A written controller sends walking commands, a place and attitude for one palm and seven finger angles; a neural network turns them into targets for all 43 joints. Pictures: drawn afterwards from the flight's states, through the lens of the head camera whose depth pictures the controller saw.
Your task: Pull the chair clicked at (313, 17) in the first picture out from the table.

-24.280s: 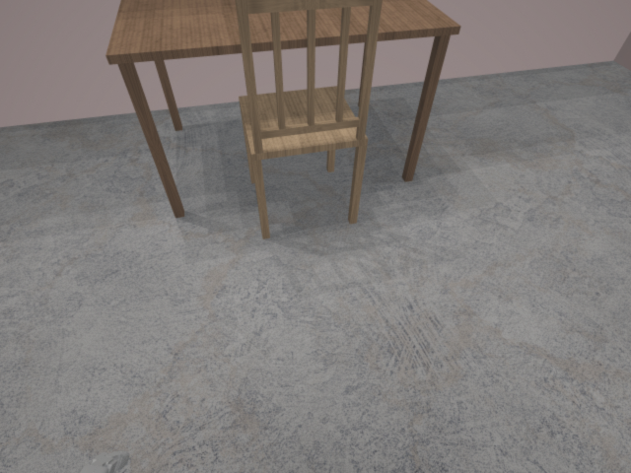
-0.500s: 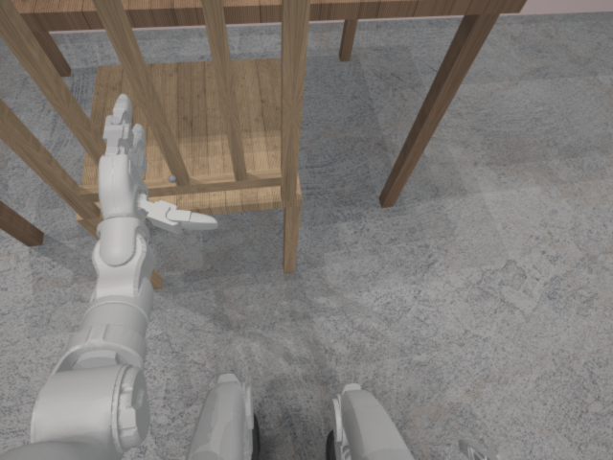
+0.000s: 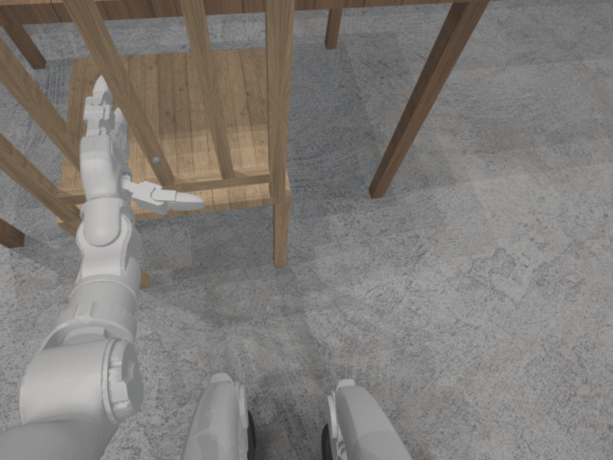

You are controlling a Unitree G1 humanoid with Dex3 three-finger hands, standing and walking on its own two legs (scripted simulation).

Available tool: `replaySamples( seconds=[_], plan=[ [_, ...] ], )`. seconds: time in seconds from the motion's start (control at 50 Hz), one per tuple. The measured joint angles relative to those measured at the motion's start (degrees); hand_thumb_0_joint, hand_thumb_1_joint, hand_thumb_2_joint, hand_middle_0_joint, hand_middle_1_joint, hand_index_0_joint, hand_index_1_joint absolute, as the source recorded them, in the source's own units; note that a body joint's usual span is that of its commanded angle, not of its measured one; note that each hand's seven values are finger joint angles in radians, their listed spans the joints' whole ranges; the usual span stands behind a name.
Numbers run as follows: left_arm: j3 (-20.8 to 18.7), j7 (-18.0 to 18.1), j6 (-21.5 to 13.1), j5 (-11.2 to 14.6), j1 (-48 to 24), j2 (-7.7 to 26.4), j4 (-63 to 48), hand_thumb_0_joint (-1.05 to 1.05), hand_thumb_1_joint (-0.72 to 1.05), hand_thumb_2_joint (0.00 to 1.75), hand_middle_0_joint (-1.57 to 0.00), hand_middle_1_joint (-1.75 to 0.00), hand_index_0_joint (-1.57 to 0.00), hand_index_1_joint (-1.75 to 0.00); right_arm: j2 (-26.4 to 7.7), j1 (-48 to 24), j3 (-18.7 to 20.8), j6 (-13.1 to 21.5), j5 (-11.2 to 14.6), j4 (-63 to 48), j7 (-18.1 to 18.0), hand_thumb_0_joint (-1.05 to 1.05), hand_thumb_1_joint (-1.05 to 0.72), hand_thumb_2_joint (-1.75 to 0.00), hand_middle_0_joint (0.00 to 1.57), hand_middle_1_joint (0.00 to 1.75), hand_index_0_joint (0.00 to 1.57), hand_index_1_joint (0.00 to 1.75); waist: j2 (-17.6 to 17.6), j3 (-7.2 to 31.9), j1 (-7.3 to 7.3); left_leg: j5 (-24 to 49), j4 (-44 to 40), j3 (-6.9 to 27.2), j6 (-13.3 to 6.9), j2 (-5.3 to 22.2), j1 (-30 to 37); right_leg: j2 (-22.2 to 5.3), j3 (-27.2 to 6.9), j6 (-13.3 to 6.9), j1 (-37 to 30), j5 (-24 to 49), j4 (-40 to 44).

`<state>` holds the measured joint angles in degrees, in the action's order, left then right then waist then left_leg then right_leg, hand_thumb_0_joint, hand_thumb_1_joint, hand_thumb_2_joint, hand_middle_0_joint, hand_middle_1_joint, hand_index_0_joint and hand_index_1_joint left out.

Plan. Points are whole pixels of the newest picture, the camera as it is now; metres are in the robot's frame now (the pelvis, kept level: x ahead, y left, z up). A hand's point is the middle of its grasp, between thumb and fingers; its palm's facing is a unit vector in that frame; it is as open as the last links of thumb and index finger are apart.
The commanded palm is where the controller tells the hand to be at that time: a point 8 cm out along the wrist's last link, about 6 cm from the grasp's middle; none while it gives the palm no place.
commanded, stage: push the fingers through the gap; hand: left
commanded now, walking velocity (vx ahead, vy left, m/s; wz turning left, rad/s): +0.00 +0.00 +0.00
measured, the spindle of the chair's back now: (130, 105) +0.55 +0.19 +0.06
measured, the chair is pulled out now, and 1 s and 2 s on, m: -0.03 -0.01 0.03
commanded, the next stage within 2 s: hook a spindle and tug to test in 0.18 s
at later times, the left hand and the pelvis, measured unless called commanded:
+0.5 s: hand (161, 161) +0.49 +0.16 +0.03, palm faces +0.13 -0.99 -0.02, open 16.4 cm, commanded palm +0.46 +0.20 +0.03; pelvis +0.00 +0.00 +0.00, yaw +0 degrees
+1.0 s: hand (161, 154) +0.50 +0.16 +0.03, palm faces +0.15 -0.99 -0.03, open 8.9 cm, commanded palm +0.46 +0.18 +0.03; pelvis +0.02 +0.00 +0.01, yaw +0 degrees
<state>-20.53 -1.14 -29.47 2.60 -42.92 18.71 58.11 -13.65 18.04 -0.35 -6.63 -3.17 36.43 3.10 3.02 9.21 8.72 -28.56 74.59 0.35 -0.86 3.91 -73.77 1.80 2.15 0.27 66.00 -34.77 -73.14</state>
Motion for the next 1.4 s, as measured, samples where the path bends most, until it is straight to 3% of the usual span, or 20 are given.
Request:
replaySamples(
  seconds=[0.22,0.38,0.52,0.68,0.8,0.94,1.18,1.4],
  plan=[
    [1.32,0.55,-1.9,-0.13,0.41,-0.79,-0.47,-0.02,-0.5,0.3,-0.06,-0.08,-0.06,-0.08,0.07,-1.24,0.19,0.46,-0.13,0.38,-0.2,0.0,-0.9,-0.9,0.2,0.3,0.21,0.3,-0.43,-0.1,-0.27,0.01,-0.16,0.71,0.07,-0.27,0.56,-0.12,0.7,-0.03,-1.09,-0.01,0.65],
    [1.38,0.8,-0.51,-0.41,-1.36,-0.62,2.18,-0.02,-0.5,0.3,-0.07,-0.11,-0.07,-0.11,-0.09,-2.05,0.03,-0.08,-0.21,-0.46,-0.04,0.0,-0.9,-0.9,0.2,0.3,0.21,0.3,-0.23,0.16,0.18,-0.06,0.29,0.72,-0.05,-0.38,-0.09,-0.21,0.68,0.06,-0.48,-0.11,0.19],
    [1.42,1.91,-1.76,-1.01,-0.98,-1.32,1.27,-0.02,-0.5,0.3,-0.14,-0.33,-0.14,-0.33,0.23,-1.86,-0.13,-0.38,-0.38,-0.39,0.19,0.0,-0.9,-0.9,0.2,0.3,0.21,0.3,-0.19,-0.01,-0.02,-0.03,0.36,0.48,-0.1,-0.35,-0.29,-0.21,0.43,0.13,-0.11,-0.1,-0.05],
    [1.06,3.03,-0.06,-0.34,-2.07,0.0,1.6,-0.02,-0.47,0.31,-0.23,-0.7,-0.23,-0.7,0.57,-1.28,-0.15,-0.76,-0.38,-0.11,0.41,0.0,-0.9,-0.9,0.2,0.3,0.21,0.3,-0.08,-0.14,0.32,-0.07,0.33,0.53,0.0,-0.3,-0.44,-0.14,0.44,0.02,0.07,-0.14,-0.05],
    [1.83,3.09,0.36,0.56,-1.23,-0.13,0.44,-0.02,-0.29,0.39,-0.29,-0.99,-0.29,-1.01,0.43,-0.56,0.15,-0.97,-0.24,0.14,0.63,0.0,-0.9,-0.9,0.2,0.3,0.21,0.3,0.06,-0.18,0.1,-0.2,-0.54,0.44,0.0,-0.3,0.3,-0.11,0.35,0.04,-0.69,-0.09,1.03],
    [3.28,3.4,0.47,0.82,1.29,-1.63,-2.63,-0.01,0.05,0.53,-0.36,-1.27,-0.37,-1.29,0.34,-0.3,0.7,-1.15,-0.22,0.15,0.85,0.0,-0.9,-0.9,0.2,0.3,0.21,0.3,0.04,0.03,-0.38,-0.62,-1.63,0.29,-0.01,-0.42,1.62,-0.21,0.22,0.11,-2.09,-0.32,2.39],
    [4.63,4.29,-0.44,-0.05,3.14,-3.99,-4.07,0.0,0.67,0.8,-0.41,-1.4,-0.43,-1.41,0.69,-2.03,0.89,-0.89,-0.41,-0.73,1.09,0.0,-0.9,-0.9,0.2,0.3,0.21,0.3,-0.15,0.36,-0.96,-1.09,-2.43,0.25,0.09,-0.78,3.04,-0.51,0.19,0.08,-3.54,-0.89,3.12],
    [3.47,2.05,0.14,1.01,5.06,-4.16,-6.09,0.01,0.73,0.81,-0.38,-1.41,-0.4,-1.42,0.94,-2.63,0.5,-0.99,-0.02,-2.18,1.12,0.0,-0.9,-0.9,0.2,0.3,0.21,0.3,-0.35,0.35,-0.89,-1.19,-2.58,-0.47,0.14,-0.51,3.63,-0.32,-0.58,0.04,-3.53,-0.97,2.72]
  ],
)
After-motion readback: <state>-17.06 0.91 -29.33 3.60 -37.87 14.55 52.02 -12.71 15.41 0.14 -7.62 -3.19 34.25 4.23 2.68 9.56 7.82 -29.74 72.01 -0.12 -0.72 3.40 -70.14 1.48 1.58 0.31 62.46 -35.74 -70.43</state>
